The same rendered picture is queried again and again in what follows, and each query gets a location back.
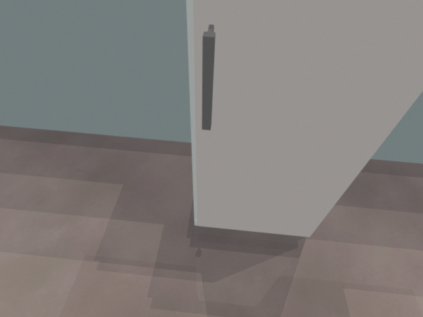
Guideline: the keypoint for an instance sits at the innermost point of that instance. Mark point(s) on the handle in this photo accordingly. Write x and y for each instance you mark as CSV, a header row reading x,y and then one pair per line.
x,y
208,50

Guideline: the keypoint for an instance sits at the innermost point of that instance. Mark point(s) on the fridge door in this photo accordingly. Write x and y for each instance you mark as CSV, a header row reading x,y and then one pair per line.
x,y
304,94

